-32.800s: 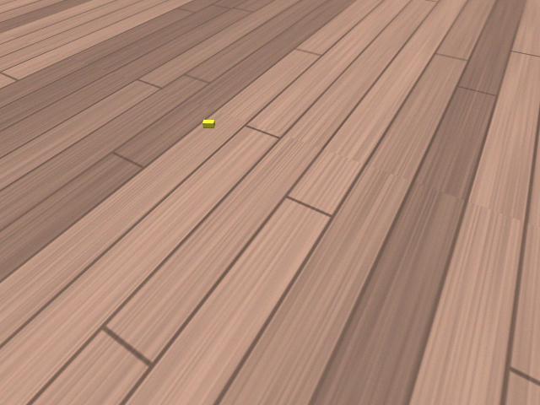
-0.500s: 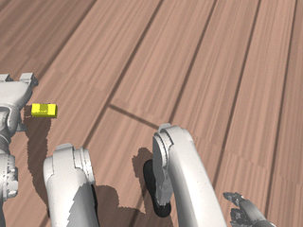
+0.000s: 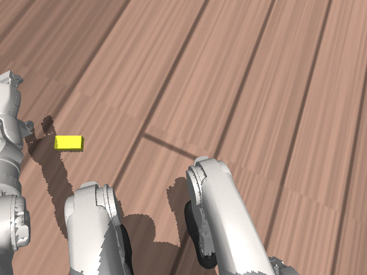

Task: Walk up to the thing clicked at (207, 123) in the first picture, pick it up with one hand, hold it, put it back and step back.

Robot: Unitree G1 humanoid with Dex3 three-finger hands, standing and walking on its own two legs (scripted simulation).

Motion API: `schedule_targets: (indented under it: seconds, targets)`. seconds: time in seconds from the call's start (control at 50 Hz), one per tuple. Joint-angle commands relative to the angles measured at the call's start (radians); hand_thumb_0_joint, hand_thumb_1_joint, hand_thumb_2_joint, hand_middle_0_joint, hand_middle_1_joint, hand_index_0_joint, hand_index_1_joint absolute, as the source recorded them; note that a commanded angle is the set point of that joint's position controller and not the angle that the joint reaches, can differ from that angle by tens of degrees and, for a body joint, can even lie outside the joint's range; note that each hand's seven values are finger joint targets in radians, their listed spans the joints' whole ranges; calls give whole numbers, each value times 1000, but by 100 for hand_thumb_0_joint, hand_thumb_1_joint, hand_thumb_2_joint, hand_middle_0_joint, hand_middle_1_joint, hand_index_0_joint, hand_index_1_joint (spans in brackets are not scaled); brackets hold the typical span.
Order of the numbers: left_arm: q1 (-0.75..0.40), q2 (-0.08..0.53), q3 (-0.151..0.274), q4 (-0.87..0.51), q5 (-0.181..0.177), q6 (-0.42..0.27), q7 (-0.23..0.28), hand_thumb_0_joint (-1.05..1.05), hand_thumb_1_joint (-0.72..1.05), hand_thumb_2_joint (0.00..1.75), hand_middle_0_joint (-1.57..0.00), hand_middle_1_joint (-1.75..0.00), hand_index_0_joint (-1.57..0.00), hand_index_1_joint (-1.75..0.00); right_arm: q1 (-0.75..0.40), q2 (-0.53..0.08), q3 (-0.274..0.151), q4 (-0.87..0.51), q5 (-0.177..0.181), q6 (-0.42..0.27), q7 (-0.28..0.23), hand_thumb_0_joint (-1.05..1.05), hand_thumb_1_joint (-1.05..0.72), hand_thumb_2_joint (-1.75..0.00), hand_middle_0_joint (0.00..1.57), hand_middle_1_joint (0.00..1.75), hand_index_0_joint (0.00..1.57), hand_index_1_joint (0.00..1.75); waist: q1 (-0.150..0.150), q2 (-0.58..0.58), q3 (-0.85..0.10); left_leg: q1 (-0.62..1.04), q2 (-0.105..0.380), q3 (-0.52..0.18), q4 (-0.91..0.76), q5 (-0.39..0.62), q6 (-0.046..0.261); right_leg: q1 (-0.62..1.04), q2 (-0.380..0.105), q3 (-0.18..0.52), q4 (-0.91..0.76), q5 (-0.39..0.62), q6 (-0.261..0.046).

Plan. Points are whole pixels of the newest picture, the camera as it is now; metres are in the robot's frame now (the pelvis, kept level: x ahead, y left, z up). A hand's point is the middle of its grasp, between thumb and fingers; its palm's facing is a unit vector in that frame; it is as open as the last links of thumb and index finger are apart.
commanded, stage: home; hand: left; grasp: from above
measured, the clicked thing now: (69, 143) +0.45 +0.24 -0.34
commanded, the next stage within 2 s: none
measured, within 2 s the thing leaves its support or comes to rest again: neither
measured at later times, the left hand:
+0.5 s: hand out of the picture +0.26 +0.23 +0.08, palm faces -0.02 -0.91 -0.41, open 7.4 cm
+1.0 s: hand out of the picture +0.22 +0.21 +0.29, palm faces +0.19 -0.96 -0.21, open 7.4 cm
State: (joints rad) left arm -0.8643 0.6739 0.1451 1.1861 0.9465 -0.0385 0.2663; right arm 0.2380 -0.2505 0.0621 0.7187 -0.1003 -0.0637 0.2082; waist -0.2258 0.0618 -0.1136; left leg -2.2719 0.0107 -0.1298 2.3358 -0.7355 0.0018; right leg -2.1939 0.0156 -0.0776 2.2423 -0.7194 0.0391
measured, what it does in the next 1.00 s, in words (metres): rises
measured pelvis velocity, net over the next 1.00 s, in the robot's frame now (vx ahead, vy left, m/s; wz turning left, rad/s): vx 0.06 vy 0.00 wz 0.14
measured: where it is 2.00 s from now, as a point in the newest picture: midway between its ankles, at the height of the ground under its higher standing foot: (165, 259)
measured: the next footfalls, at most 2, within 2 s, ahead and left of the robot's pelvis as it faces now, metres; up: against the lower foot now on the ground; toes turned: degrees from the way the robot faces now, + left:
none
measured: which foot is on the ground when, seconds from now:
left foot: down 0.00-1.00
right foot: down 0.00-1.00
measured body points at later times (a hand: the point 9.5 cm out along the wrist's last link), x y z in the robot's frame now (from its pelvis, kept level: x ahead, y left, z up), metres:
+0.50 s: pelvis -0.01 -0.01 +0.19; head +0.12 +0.04 +0.61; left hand +0.25 +0.28 +0.11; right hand +0.23 -0.23 +0.10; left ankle +0.06 +0.12 -0.32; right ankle +0.09 -0.13 -0.32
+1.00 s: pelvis +0.06 +0.00 +0.34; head +0.10 +0.02 +0.79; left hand +0.20 +0.26 +0.30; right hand +0.23 -0.23 +0.27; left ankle +0.06 +0.12 -0.32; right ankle +0.09 -0.13 -0.32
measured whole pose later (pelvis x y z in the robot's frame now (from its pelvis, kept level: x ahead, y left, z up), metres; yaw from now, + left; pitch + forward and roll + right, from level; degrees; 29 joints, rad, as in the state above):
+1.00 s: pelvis +0.06 +0.00 +0.34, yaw +8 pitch +14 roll -4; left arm 0.44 0.23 0.04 -0.06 -0.07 0.43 0.06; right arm 0.31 -0.21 0.03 0.54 0.03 -0.17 -0.17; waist -0.07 0.06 -0.19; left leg -0.81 0.04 -0.06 1.08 -0.51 -0.01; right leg -0.75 0.01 -0.05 1.00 -0.48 0.01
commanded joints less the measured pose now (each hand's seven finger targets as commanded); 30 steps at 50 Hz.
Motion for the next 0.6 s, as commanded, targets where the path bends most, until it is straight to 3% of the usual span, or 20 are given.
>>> schedule_targets:
  seconds: [0.0, 0.02, 0.06, 0.1, 0.16, 0.2, 0.26, 0.3, 0.32, 0.38, 0.4, 0.44, 0.48, 0.58]
  targets:
    - [1, 147, 1, -409, -207, 65, -119, 0, 78, 95, -22, -37, -21, -38, 179, -271, -123, -75, 47, 26, -31, 0, -90, -90, 20, 30, 20, 30, 77, 161, -788, 639, -17, 93, -354, 467, 35, 591, 36, -32, -331, 471, -69]
    - [33, 163, 23, -505, -253, 73, -146, 0, 86, 99, -22, -36, -22, -37, 171, -268, -128, -94, 55, 33, -43, 0, -90, -90, 20, 30, 20, 30, 90, 131, -794, 624, -19, 97, -375, 438, 40, 640, 33, -21, -364, 461, -68]
    - [119, 111, 17, -623, -337, 90, -192, 0, 90, 90, -20, -30, -20, -30, 139, -251, -135, -122, 67, 39, -63, 0, -90, -90, 20, 30, 20, 30, 94, 71, -774, 597, -18, 98, -415, 371, 45, 704, 30, -9, -417, 423, -64]
    - [196, 18, -33, -670, -405, 96, -229, 0, 90, 90, -20, -30, -20, -30, 111, -233, -136, -134, 78, 35, -84, 0, -90, -90, 20, 30, 20, 30, 79, 20, -677, 605, -12, 85, -467, 297, 45, 674, 27, -8, -469, 344, -66]
    - [204, 60, 31, -842, -482, 96, -232, 0, 90, 90, -20, -30, -20, -30, 61, -232, -152, -175, 88, 31, -120, 0, -90, -90, 20, 30, 20, 30, 118, 63, -687, 691, -7, 71, -543, 188, 34, 678, 17, 3, -536, 224, -76]
    - [289, -28, -14, -853, -538, 105, -231, 0, 90, 90, -20, -30, -20, -30, 10, -209, -146, -199, 100, 24, -139, 0, -90, -90, 20, 30, 20, 30, 127, 74, -629, 745, 0, 53, -625, 103, 28, 663, 15, 7, -569, 156, -73]
    - [396, -93, -47, -887, -601, 125, -220, 0, 90, 90, -20, -30, -20, -30, -33, -200, -139, -212, 111, 2, -172, 0, -90, -90, 20, 30, 20, 30, 127, 120, -515, 828, 5, 14, -745, -6, 23, 652, 14, 10, -624, 95, -72]
    - [438, -94, -32, -956, -655, 155, -211, 0, 90, 90, -20, -30, -20, -30, -57, -200, -139, -224, 118, -7, -193, 0, -90, -90, 20, 30, 20, 30, 138, 117, -529, 908, 6, 8, -807, -18, 21, 704, 10, 20, -682, 82, -69]
    - [461, -124, -55, -988, -681, 172, -211, 0, 90, 90, -20, -30, -20, -30, -66, -197, -137, -233, 121, -11, -202, 0, -90, -90, 20, 30, 20, 30, 132, 126, -522, 943, 6, 7, -839, -18, 20, 725, 9, 22, -708, 82, -67]
    - [524, -149, -50, -1031, -772, 220, -199, 0, 90, 90, -20, -30, -20, -30, -100, -182, -122, -252, 131, -28, -229, 0, -90, -90, 20, 30, 20, 30, 125, 89, -481, 1000, 4, 5, -904, -30, 25, 796, 9, 31, -790, 63, -61]
    - [531, -135, -31, -1068, -797, 230, -192, 0, 90, 90, -20, -30, -20, -30, -106, -178, -116, -261, 134, -34, -238, 0, -90, -90, 20, 30, 20, 30, 132, 91, -496, 1027, 2, 9, -918, -18, 26, 834, 7, 36, -810, 73, -61]
    - [597, -166, -47, -1081, -832, 258, -186, 0, 90, 90, -20, -30, -20, -30, -113, -162, -109, -266, 138, -44, -255, 0, -90, -90, 20, 30, 20, 30, 127, 82, -492, 1080, -2, 29, -948, 30, 25, 895, 5, 46, -864, 97, -62]
    - [647, -169, -27, -1120, -864, 285, -174, 0, 90, 90, -20, -30, -20, -30, -113, -150, -100, -278, 142, -56, -272, 0, -90, -90, 20, 30, 20, 30, 135, 80, -488, 1131, -4, 45, -983, 63, 25, 973, 4, 56, -922, 117, -63]
    - [788, -247, -23, -1142, -940, 344, -162, 0, 90, 90, -20, -30, -20, -30, -99, -125, -76, -278, 148, -79, -311, 0, -90, -90, 20, 30, 20, 30, 139, 57, -387, 1252, -2, 15, -1124, 97, 20, 1089, 3, 48, -1041, 155, -59]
